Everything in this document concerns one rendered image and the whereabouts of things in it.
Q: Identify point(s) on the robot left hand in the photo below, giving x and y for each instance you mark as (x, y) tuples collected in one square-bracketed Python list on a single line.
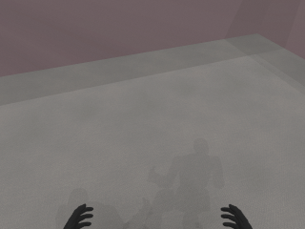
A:
[(73, 221)]

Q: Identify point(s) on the robot right hand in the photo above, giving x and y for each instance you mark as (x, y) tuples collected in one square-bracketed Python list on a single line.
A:
[(240, 220)]

